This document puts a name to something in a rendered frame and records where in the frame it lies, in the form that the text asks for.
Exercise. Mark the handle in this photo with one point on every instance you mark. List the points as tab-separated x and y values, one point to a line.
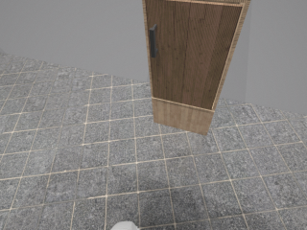
152	41

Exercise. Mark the cupboard door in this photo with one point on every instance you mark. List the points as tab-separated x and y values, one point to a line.
193	39

